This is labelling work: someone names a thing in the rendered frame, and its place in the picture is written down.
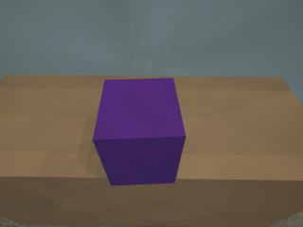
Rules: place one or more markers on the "pedestal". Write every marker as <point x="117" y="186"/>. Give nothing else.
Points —
<point x="241" y="164"/>

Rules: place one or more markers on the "carton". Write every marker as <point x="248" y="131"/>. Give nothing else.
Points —
<point x="139" y="133"/>

